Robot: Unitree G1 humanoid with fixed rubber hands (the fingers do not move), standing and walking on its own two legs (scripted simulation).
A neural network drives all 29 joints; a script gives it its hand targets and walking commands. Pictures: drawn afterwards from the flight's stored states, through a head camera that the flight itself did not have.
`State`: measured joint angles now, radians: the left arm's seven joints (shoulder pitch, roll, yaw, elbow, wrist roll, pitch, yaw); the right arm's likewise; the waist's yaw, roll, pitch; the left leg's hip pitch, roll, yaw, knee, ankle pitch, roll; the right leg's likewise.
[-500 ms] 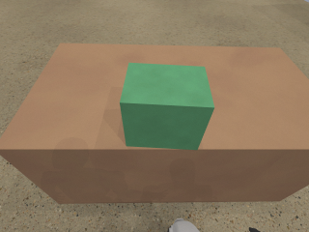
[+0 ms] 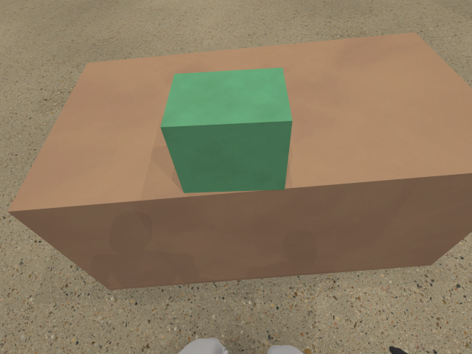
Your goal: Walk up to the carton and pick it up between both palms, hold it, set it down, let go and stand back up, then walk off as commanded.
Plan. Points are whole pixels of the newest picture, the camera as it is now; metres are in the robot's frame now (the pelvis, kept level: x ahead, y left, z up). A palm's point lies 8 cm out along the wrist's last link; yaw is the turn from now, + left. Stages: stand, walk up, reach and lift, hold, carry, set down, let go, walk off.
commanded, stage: walk off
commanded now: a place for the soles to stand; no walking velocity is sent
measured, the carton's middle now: (230, 133) +0.61 +0.00 +0.00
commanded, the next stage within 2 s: none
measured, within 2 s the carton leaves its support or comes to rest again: neither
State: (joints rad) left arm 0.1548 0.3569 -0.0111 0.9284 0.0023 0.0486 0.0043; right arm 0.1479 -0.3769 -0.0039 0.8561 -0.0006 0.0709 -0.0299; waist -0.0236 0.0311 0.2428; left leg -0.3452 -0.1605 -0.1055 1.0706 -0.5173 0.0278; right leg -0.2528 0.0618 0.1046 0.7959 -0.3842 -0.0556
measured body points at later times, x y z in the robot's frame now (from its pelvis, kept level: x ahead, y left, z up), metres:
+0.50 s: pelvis -0.13 +0.05 -0.02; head -0.08 +0.06 +0.42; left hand -0.02 +0.34 -0.15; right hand -0.03 -0.27 -0.13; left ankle -0.06 +0.17 -0.71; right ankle -0.09 -0.06 -0.65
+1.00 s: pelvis -0.28 -0.01 -0.01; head -0.22 -0.07 +0.43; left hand -0.19 +0.29 -0.11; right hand -0.20 -0.33 -0.17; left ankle -0.24 +0.15 -0.65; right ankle -0.18 -0.10 -0.71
